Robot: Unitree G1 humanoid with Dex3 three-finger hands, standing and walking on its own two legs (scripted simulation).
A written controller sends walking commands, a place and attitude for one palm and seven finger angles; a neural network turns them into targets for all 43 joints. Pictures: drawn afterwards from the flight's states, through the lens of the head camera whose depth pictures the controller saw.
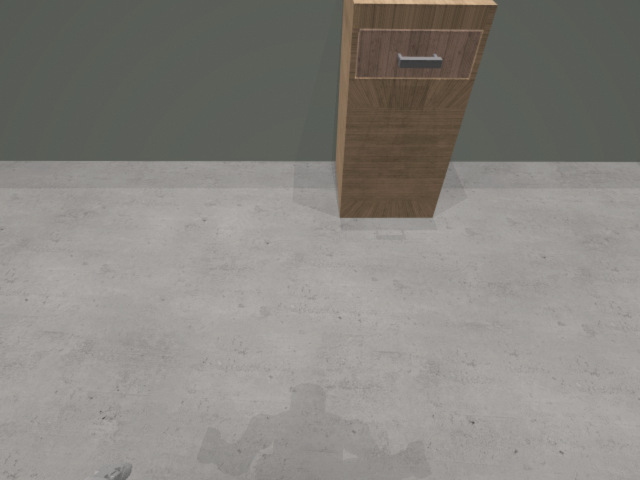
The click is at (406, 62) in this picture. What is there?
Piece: drawer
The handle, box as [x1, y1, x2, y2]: [397, 54, 442, 67]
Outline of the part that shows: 397,55 399,60 399,67 440,67 442,60 436,54 433,54 432,57 402,57 400,54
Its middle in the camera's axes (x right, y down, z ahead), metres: +0.32 -0.58 +1.25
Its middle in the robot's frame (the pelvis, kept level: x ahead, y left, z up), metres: +1.34 -0.25 -0.03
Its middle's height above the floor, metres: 0.74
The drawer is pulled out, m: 0.00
